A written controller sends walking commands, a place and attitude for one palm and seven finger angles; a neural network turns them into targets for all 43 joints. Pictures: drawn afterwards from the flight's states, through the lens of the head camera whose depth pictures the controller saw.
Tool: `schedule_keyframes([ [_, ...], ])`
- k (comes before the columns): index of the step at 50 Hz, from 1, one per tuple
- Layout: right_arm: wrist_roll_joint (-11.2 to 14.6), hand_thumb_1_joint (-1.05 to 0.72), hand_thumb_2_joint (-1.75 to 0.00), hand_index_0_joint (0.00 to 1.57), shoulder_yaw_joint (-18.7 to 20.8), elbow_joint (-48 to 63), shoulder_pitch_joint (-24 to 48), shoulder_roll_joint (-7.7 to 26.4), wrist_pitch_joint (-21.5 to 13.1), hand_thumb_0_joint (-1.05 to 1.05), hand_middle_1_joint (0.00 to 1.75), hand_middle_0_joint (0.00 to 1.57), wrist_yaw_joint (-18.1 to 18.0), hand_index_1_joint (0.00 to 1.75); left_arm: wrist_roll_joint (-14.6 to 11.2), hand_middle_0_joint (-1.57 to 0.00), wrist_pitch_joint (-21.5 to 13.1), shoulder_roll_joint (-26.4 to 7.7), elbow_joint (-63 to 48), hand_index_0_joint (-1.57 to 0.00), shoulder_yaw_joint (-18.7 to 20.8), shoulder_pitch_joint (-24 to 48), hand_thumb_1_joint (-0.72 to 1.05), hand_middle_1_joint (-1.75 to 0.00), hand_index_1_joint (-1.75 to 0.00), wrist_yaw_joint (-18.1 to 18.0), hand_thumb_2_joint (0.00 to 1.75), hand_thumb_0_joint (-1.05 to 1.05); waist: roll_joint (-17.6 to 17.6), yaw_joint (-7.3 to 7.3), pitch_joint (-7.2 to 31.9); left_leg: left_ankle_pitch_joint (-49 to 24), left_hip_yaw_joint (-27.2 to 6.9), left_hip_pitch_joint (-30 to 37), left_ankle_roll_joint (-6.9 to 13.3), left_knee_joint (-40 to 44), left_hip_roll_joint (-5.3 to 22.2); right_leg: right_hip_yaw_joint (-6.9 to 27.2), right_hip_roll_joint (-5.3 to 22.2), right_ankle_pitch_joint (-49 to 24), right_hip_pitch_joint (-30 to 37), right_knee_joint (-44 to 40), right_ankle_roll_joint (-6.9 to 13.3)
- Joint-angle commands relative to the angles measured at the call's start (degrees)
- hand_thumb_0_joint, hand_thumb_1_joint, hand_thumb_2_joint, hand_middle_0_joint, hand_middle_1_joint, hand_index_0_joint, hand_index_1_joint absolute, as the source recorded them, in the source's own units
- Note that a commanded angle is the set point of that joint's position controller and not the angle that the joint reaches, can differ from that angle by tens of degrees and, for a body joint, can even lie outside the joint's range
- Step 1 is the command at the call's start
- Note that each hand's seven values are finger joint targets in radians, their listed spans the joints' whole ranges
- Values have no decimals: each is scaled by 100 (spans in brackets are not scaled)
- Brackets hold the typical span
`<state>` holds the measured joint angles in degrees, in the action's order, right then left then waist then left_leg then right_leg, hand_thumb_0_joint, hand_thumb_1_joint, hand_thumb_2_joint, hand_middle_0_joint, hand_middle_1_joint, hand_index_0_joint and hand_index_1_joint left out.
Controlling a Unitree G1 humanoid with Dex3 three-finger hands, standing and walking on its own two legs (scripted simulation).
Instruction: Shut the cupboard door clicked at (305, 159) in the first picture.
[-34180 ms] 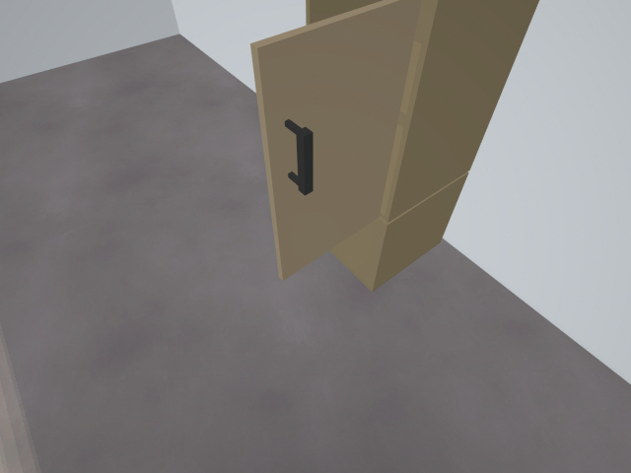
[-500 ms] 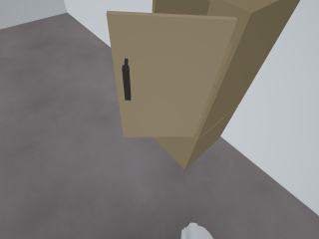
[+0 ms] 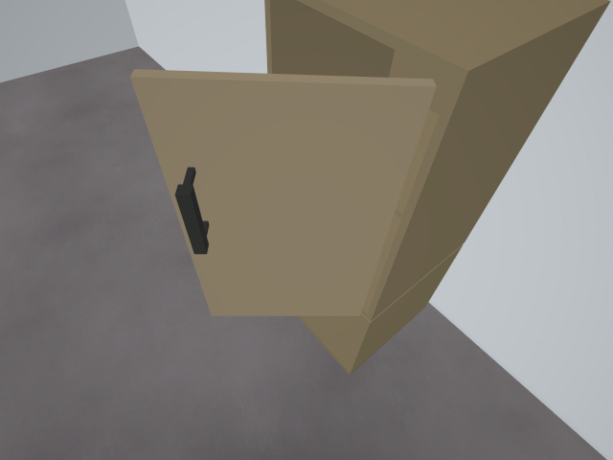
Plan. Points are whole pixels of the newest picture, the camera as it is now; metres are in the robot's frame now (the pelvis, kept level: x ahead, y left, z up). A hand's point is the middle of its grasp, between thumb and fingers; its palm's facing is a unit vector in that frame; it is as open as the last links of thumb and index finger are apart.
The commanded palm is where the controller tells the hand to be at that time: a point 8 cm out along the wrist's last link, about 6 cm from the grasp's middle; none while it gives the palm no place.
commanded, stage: come to a stop and stand still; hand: left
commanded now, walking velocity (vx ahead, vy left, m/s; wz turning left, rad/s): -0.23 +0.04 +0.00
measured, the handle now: (196, 212) +0.43 +0.21 +0.05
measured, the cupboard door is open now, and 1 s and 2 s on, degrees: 51 51 51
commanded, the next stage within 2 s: look again from close up in 0.94 s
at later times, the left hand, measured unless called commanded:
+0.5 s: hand out of the picture +0.01 +0.18 -0.17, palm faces +0.04 -0.97 -0.23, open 7.4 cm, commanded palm none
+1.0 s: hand out of the picture -0.02 +0.20 -0.15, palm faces -0.04 -0.96 -0.27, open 7.4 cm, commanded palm none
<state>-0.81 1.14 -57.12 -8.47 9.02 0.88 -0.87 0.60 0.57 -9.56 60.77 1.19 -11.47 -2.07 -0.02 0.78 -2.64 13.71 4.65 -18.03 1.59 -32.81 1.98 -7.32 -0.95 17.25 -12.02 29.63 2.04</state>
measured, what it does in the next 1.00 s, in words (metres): steps on the spot: left foot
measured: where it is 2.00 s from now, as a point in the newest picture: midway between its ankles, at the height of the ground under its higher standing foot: outside the picture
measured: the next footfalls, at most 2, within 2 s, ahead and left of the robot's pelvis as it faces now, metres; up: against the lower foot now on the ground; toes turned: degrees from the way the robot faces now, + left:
left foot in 0.46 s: -0.01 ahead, +0.12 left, +0.00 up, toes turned +1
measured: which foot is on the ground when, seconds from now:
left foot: down 0.00-0.22, up 0.24-0.44, down 0.46-1.00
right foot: down 0.00-1.00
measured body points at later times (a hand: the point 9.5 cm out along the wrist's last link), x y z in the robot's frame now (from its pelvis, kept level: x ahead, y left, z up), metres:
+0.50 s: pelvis -0.02 -0.01 +0.00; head +0.02 +0.00 +0.45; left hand +0.01 +0.23 -0.15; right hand +0.05 -0.26 -0.15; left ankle -0.05 +0.12 -0.73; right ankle -0.03 -0.12 -0.73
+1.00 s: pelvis -0.04 +0.01 +0.00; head -0.02 -0.02 +0.45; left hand -0.02 +0.25 -0.13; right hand -0.05 -0.21 -0.17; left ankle -0.05 +0.12 -0.73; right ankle -0.03 -0.12 -0.73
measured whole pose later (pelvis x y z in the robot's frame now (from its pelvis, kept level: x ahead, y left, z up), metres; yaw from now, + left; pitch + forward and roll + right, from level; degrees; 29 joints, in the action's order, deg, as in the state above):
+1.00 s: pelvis -0.04 +0.01 +0.00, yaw -1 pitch +0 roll +2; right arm -1.0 -0.5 -60.3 -17.7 10.9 -0.7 -0.5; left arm 0.6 0.2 -10.3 61.2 -1.1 -14.8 -1.1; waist -2.7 -0.1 -2.3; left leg 14.7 4.7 -11.6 0.9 -25.8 -0.8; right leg 0.6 2.6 15.1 -16.0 30.6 -0.7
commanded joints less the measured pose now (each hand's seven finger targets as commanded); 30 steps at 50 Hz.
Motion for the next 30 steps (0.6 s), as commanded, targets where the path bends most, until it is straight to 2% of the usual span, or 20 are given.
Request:
schedule_keyframes([
  [1, -8, -90, -90, 20, 226, 243, -429, 1075, 48, 0, 30, 20, -132, 30, 28, -20, 56, -667, -496, -20, 160, -365, 90, -30, -30, -79, 90, 0, -1000, -26, 314, -3990, -1196, 587, 557, 957, 1368, 468, 508, -630, -92, 513, -151],
  [3, -30, -90, -90, 20, 263, 350, -328, 1176, 58, 0, 30, 20, -139, 30, 23, -20, 99, -698, -559, -20, 186, -409, 90, -30, -30, -59, 90, 0, -948, -18, 630, -4258, -1324, 899, 765, 1002, 1535, 546, 361, 585, -276, 982, -183],
  [5, -44, -90, -90, 20, 310, 452, -178, 1233, 81, 0, 30, 20, -138, 30, 35, -20, 130, -672, -612, -20, 207, -471, 90, -30, -30, -50, 90, 0, -831, 7, 777, -4188, -1299, 1090, 891, 883, 1566, 636, 276, 818, -423, 1155, -195],
  [7, -24, -90, -90, 20, 341, 527, 13, 1233, 89, 0, 30, 20, -126, 30, 65, -20, 97, -631, -633, -20, 202, -638, 90, -30, -30, -34, 90, 0, -533, 90, 876, -3925, -1088, 1133, 754, 561, 1374, 711, 291, 169, -267, 567, -195],
  [8, 5, -90, -90, 20, 348, 574, 88, 1188, 100, 0, 30, 20, -113, 30, 85, -20, 66, -694, -630, -20, 206, -721, 90, -30, -30, -40, 90, 0, -260, 106, 907, -3284, -925, 959, 523, 307, 1103, 931, 424, -949, -34, -23, -158],
  [9, 40, -90, -90, 20, 346, 633, 70, 1040, 111, 0, 30, 20, -86, 30, 117, -20, 38, -892, -658, -20, 220, -673, 90, -30, -30, -54, 90, 0, 381, 36, 883, -2067, -667, 516, 194, -25, 662, 1541, 905, -1978, 171, -441, 11],
  [10, 61, -90, -90, 20, 332, 652, -26, 842, 142, 0, 30, 20, -37, 30, 137, -20, 12, -1139, -710, -20, 243, -508, 90, -30, -30, -33, 90, 0, 1027, -58, 655, -525, -259, 132, -130, -446, 52, 2256, 1703, -2465, 124, -855, 412],
  [11, 23, -90, -90, 20, 303, 663, 70, 697, 210, 0, 30, 20, -14, 30, 151, -20, -32, -1197, -688, -20, 273, -518, 90, -30, -30, -28, 90, 0, 1414, 4, 415, 1334, -241, -144, -272, -1077, -270, 2570, 2187, -3359, -5, -1124, 832],
  [12, 17, -90, -90, 20, 307, 620, 205, 711, 256, 0, 30, 20, -22, 30, 141, -20, -46, -1148, -672, -20, 248, -466, 90, -30, -30, -34, 90, 0, 1166, 39, 272, 1786, -558, -256, -245, -1672, -197, 2500, 2223, -3735, -138, -1116, 1022],
  [13, 31, -90, -90, 20, 283, 548, 234, 668, 242, 0, 30, 20, -28, 30, 136, -20, -61, -1079, -646, -20, 217, -317, 90, -30, -30, -28, 90, 0, 881, -53, 239, 1690, -610, -393, -259, -1964, -217, 2262, 1989, -4275, 65, -903, 1054],
  [15, 63, -90, -90, 20, 230, 427, 115, 638, 206, 0, 30, 20, -21, 30, 115, -20, -96, -1105, -621, -20, 208, -275, 90, -30, -30, -23, 90, 0, 852, -69, 406, 1574, -527, -495, -318, -1889, -184, 1767, 1725, -4763, 596, -661, 942],
  [18, 86, -90, -90, 20, 162, 276, 25, 599, 134, 0, 30, 20, -19, 30, 103, -20, -125, -1148, -482, -20, 205, -425, 90, -30, -30, -24, 90, 0, 981, -3, 605, 1346, -340, -230, -374, -831, -137, 1615, 1560, -4848, 1028, -530, 839],
  [20, 87, -90, -90, 20, 119, 128, -200, 594, 67, 0, 30, 20, -38, 30, 61, -20, -132, -1162, -371, -20, 187, -434, 90, -30, -30, -25, 90, 0, 1010, -47, 734, 603, -268, 259, -383, 400, -136, 1531, 1411, -4697, 1130, -296, 642],
  [21, 85, -90, -90, 20, 125, -28, -381, 592, 29, 0, 30, 20, -45, 30, 26, -20, -136, -1109, -334, -20, 166, -322, 90, -30, -30, -22, 90, 0, 959, -137, 709, -258, -287, 769, -362, 1029, -88, 1435, 1295, -4215, 878, -232, 439],
  [23, 34, -90, -90, 20, 120, -116, -385, 903, -71, 0, 30, 20, -76, 30, -31, -20, -113, -851, -327, -20, 100, -406, 90, -30, -30, -7, 90, 0, 96, -14, 838, -2310, -715, 1487, -130, 930, 606, 1140, 846, -2793, 372, -395, -23],
  [24, 35, -90, -90, 20, 225, 296, -528, 1106, -188, 0, 30, 20, -11, 30, 61, -20, -307, -771, -277, -20, 145, -841, 90, -30, -30, -261, 90, 0, -410, -77, 776, -2252, -266, 1059, -201, 98, 677, 1170, 973, -3500, 356, -160, -97],
  [25, -20, -90, -90, 20, 136, 356, -764, 793, -184, 0, 30, 20, -17, 30, 67, -20, -286, -1097, -533, -20, 154, -687, 90, -30, -30, -248, 90, 0, -755, -134, 982, -1375, -436, 742, -135, 78, 424, 1325, 1067, -3114, 493, 127, 139],
  [26, -38, -90, -90, 20, 96, 436, -682, 704, -175, 0, 30, 20, -11, 30, 44, -20, -237, -1032, -586, -20, 119, -558, 90, -30, -30, -192, 90, 0, -1291, -108, 734, -1104, -441, 647, -146, 403, 380, 1295, 1026, -2405, 319, 177, 243],
  [28, -35, -90, -90, 20, 47, 556, -708, 817, -224, 0, 30, 20, -56, 30, 42, -20, -88, -846, -627, -20, 50, -430, 90, -30, -30, -101, 90, 0, -1397, -46, 176, -1815, -970, 366, 53, 908, 691, 743, 418, -419, -109, 392, 60],
  [30, -11, -90, -90, 20, 36, 640, -679, 904, -224, 0, 30, 20, -84, 30, 49, -20, -32, -744, -568, -20, 9, -487, 90, -30, -30, -46, 90, 0, -828, 29, -105, -1195, -1095, 139, 222, 1100, 728, 692, 282, 205, -179, 214, -12],
])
